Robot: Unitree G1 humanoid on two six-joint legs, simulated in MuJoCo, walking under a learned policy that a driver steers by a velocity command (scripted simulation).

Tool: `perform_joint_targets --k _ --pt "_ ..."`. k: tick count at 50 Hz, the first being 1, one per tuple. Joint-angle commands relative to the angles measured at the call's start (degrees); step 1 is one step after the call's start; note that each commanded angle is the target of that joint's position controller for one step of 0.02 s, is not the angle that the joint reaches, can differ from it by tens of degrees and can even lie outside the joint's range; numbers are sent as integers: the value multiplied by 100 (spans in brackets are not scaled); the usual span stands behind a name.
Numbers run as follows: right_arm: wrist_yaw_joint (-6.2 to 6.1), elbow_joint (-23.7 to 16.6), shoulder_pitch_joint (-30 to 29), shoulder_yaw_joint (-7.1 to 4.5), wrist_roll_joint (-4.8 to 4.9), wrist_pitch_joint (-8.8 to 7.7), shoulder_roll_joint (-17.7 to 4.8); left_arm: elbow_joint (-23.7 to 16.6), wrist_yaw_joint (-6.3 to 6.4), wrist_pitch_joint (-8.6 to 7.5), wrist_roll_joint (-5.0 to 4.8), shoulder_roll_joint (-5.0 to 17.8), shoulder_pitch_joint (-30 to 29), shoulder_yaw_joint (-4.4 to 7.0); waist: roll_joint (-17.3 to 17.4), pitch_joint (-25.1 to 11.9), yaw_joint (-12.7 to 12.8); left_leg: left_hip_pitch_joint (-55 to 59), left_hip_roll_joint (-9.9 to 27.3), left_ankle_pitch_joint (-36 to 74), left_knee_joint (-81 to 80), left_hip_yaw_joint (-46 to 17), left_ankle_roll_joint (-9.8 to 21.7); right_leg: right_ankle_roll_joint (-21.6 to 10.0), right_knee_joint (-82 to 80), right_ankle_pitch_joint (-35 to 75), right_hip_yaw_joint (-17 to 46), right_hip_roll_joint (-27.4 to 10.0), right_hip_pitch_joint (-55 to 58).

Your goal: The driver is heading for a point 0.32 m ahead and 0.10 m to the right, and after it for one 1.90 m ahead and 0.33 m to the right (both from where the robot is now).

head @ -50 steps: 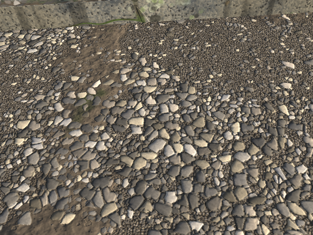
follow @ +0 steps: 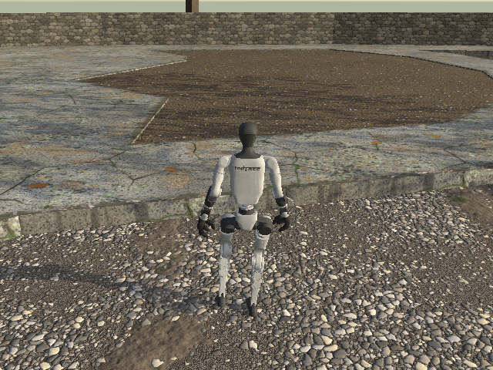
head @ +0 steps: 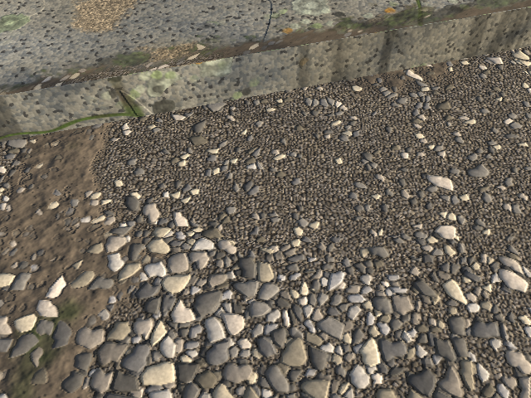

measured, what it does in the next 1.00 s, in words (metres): walks ahead, turning right: left foot, then right foot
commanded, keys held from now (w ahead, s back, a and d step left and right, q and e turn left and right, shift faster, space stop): w+e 0.20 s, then e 0.44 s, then no key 0.36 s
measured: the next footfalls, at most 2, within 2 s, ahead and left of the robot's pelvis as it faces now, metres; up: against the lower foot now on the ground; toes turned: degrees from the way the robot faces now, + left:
left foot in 0.32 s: +0.37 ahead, +0.11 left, +0.00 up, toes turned -12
right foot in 0.78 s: +0.28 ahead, -0.10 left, +0.00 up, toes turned -27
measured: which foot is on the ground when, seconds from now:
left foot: up 0.00-0.30, down 0.32-0.78, up 0.80-1.00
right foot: down 0.00-0.32, up 0.34-0.76, down 0.78-1.00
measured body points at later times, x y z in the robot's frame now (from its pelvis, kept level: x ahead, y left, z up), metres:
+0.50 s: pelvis +0.24 +0.04 +0.00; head +0.29 +0.05 +0.45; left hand +0.39 +0.30 -0.14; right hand +0.31 -0.24 -0.10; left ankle +0.33 +0.12 -0.74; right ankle +0.16 -0.05 -0.65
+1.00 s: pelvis +0.26 +0.00 +0.00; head +0.26 -0.03 +0.45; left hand +0.51 +0.14 -0.09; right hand +0.19 -0.26 -0.14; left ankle +0.31 +0.13 -0.70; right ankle +0.24 -0.08 -0.74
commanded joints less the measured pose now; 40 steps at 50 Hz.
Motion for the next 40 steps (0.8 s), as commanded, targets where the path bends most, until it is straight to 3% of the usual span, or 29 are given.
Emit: perform_joint_targets --k 1,6,10,12,14,15,16,17,18,19,20,21,23,25,29,32,36,38,39,40 --pt "27 -309 174 -101 -33 112 -422 -293 26 -148 -23 839 156 196 -298 -167 -136 -317 68 474 -544 125 -214 -879 -1172 1442 1513 -1425 39" --pt "70 -688 -951 -62 29 94 -409 -220 42 -114 -21 861 693 224 -445 -83 305 -679 -69 1534 -1941 124 -318 -601 -1046 1483 1627 -1281 559" --pt "89 -938 -1536 -22 85 26 -460 -205 98 -85 55 906 988 234 -492 -102 517 -629 -295 1568 -2614 111 -244 -548 -651 2089 1880 -1390 1079" --pt "53 -952 -1378 -31 96 -37 -536 -244 155 -53 83 957 887 250 -534 -96 378 -141 -469 1352 -3040 49 -122 -339 -185 2950 1938 -1365 1120" --pt "-36 -713 -551 -106 95 -127 -754 -342 179 -60 76 1027 593 269 -592 -412 16 1098 -738 1212 -3514 60 69 -3 608 3834 1959 -1138 910" --pt "-101 -571 95 -152 60 -218 -888 -382 146 -101 -9 1028 426 266 -414 -731 -359 2104 -558 1881 -3985 7 215 179 1488 3733 1774 -822 598" --pt "-186 -528 897 -234 -41 -286 -1287 -598 121 -157 -121 686 433 172 103 -1522 -602 3593 708 2847 -3814 -975 493 360 2925 1938 1472 -509 -220" --pt "-175 -632 876 -333 -45 -178 -1730 -690 207 -94 -326 210 1386 86 1395 -2447 -186 4873 2564 5230 -3599 -2888 1376 492 4599 -2893 661 376 -1555" --pt "-145 -652 775 -319 146 -58 -1326 -483 277 28 -22 821 1463 178 662 -2425 -112 4302 2350 5189 -3536 -3061 1529 454 5129 -2592 624 -140 -1711" --pt "-147 -721 455 -166 171 -36 -789 -474 242 90 54 874 1010 223 286 -1673 -90 3608 1965 4946 -3698 -2175 1387 518 5138 -2168 605 -299 -1780" --pt "-150 -726 171 -77 150 -22 -515 -520 188 139 85 755 723 207 200 -1135 -25 3057 1587 4735 -3938 -1459 1175 609 4915 -1883 509 -485 -1843" --pt "-179 -731 60 -47 141 -11 -452 -557 116 219 125 684 559 208 462 -882 10 2719 1329 4498 -4120 -1026 1044 688 4753 -1685 473 -620 -1828" --pt "-187 -665 31 -83 152 -12 -585 -585 -6 385 138 557 601 189 738 -716 125 2153 1105 4569 -4365 -474 1072 819 4707 -1422 314 -583 -1540" --pt "-179 -644 38 -124 129 -31 -664 -679 -50 449 97 504 494 178 640 -818 192 2054 1151 4554 -4447 -212 1187 860 4568 -1274 259 -570 -1515" --pt "-195 -611 3 -173 114 51 -730 -959 -125 558 137 409 -72 101 710 -682 161 1835 1199 3431 -4659 238 1198 858 3680 -792 72 -821 -1543" --pt "-165 -603 4 -235 98 125 -862 -1141 -197 584 116 355 -455 29 790 -635 64 1603 1166 2562 -4637 557 1096 782 2746 -630 -143 -886 -1021" --pt "-103 -480 320 -327 110 268 -1085 -1289 -160 539 109 397 -693 0 815 -613 -124 1766 1296 1930 -4295 403 1039 631 1739 -1079 -313 -710 -577" --pt "-93 -423 324 -337 158 370 -1077 -1202 -108 421 142 396 -442 -9 504 -595 44 1539 1111 1492 -3704 547 708 486 442 -459 -311 -579 196" --pt "-65 -358 623 -285 114 410 -845 -1174 -48 328 197 596 -329 20 -258 -696 33 1228 814 885 -2981 850 360 411 -341 -6 465 -1109 694" --pt "-4 -655 858 -107 125 439 -210 -1414 16 275 199 1272 -554 113 -1978 -764 -214 137 -92 -1533 -1738 1302 -128 -151 -655 1892 2580 -2865 1140"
